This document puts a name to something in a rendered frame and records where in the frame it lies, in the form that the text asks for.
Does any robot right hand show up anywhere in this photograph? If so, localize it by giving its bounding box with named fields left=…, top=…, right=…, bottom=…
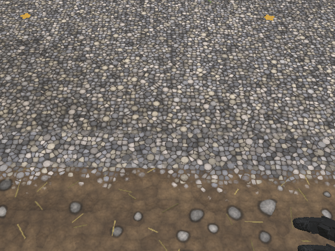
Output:
left=293, top=216, right=335, bottom=251

